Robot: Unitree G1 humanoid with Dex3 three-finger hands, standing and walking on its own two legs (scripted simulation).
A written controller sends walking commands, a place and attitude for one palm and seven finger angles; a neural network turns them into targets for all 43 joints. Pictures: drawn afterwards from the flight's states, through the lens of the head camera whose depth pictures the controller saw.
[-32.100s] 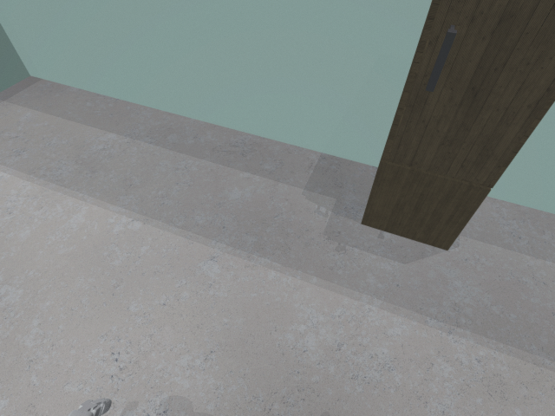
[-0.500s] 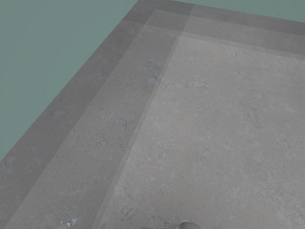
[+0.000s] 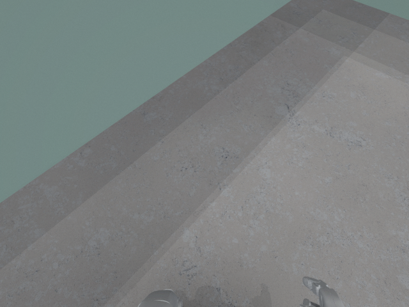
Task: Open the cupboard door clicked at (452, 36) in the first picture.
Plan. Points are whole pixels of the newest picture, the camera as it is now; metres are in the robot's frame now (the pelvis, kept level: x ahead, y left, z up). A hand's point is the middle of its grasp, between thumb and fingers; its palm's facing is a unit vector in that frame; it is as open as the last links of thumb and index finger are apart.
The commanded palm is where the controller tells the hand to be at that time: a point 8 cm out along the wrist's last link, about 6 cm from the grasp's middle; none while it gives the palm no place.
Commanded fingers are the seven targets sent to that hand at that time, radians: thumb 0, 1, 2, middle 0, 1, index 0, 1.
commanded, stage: turn to face it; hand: left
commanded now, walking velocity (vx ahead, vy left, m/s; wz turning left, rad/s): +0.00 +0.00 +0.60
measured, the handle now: out of the picture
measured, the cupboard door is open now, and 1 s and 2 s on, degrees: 47 47 47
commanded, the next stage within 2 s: none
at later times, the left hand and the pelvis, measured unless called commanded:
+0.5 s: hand out of the picture +0.11 +0.19 -0.14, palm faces +0.24 -0.93 -0.29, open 7.4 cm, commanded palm none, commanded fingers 0.00 0.90 0.90 -0.20 -0.30 -0.20 -0.30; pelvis +0.03 -0.04 +0.00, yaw +16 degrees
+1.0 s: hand out of the picture -0.04 +0.21 -0.17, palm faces +0.58 -0.77 -0.25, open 7.4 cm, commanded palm none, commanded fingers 0.00 0.90 0.90 -0.20 -0.30 -0.20 -0.30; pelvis +0.04 +0.00 +0.00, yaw +34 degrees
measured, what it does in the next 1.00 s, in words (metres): steps on the spot, turning left: left foot, then right foot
